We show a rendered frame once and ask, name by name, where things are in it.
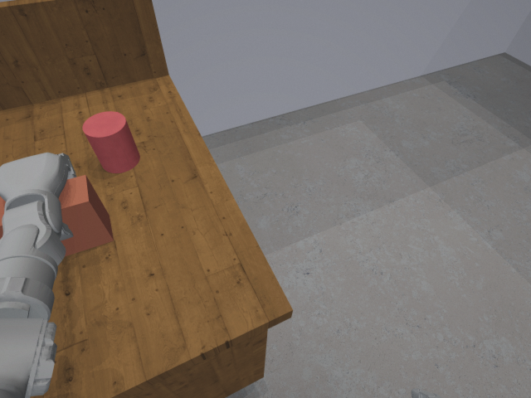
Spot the robot left forearm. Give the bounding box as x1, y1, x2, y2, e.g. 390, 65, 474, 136
0, 189, 66, 322

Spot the sponge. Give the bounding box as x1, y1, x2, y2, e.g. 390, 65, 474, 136
0, 175, 114, 256

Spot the table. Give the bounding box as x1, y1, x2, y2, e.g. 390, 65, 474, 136
0, 0, 293, 398

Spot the left robot hand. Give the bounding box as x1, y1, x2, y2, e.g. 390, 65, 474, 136
0, 153, 77, 240

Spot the left robot upper arm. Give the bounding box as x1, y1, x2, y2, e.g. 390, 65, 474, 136
0, 318, 57, 398

